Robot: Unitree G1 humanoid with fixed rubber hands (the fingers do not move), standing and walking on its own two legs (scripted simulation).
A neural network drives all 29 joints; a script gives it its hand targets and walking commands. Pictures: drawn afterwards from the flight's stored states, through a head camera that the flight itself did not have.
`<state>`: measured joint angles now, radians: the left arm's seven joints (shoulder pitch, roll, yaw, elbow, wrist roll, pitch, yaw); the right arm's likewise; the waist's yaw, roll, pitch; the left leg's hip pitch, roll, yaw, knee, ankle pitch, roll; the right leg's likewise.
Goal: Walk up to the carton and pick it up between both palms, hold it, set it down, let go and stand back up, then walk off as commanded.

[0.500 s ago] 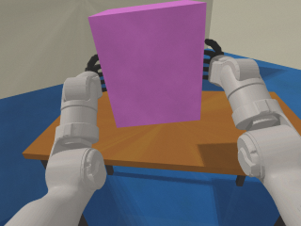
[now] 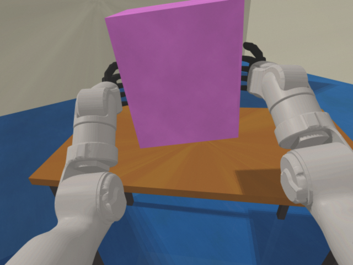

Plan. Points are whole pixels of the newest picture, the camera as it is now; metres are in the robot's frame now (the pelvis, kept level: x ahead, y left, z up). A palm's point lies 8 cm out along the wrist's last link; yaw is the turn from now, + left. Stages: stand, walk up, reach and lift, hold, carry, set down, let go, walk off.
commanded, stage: hold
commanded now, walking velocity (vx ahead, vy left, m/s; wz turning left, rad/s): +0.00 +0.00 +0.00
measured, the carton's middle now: (180, 70) +0.42 -0.01 +0.34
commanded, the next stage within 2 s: none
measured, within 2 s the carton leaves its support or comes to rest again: neither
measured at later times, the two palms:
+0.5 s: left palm (112, 91) +0.38 +0.14 +0.31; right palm (254, 75) +0.38 -0.16 +0.33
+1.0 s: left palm (110, 94) +0.38 +0.15 +0.31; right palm (252, 77) +0.37 -0.15 +0.33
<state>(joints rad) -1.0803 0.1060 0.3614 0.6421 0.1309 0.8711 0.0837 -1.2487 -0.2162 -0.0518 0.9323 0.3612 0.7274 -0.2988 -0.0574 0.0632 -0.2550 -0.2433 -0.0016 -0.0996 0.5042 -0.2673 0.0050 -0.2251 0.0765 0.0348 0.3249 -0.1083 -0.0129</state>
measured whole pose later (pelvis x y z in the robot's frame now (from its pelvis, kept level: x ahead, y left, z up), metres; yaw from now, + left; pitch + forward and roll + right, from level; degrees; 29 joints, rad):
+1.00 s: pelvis +0.00 +0.00 +0.00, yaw +1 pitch +0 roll -3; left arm -1.07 0.11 0.35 0.63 0.13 0.87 0.07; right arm -1.21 -0.20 -0.08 0.88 0.36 0.75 -0.32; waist -0.08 0.06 -0.24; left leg -0.23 -0.01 -0.12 0.51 -0.28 0.01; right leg -0.19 0.07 0.02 0.31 -0.11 -0.01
